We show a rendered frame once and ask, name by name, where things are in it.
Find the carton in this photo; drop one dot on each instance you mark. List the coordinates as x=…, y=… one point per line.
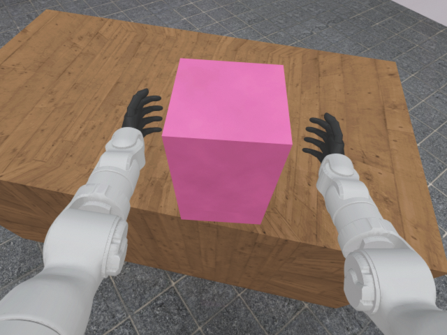
x=227, y=136

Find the left robot forearm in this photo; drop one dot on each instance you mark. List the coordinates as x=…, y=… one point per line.
x=113, y=180

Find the robot right upper arm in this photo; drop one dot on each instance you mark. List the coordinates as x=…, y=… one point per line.
x=393, y=286

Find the pedestal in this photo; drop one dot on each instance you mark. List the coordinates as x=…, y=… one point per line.
x=66, y=81

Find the right robot hand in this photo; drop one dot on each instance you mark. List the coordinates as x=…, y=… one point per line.
x=333, y=143

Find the left robot hand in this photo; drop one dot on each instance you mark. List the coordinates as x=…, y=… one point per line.
x=135, y=112

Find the right robot forearm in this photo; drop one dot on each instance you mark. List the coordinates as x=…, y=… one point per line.
x=353, y=211

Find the robot left upper arm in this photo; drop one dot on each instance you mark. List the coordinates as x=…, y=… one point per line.
x=85, y=247

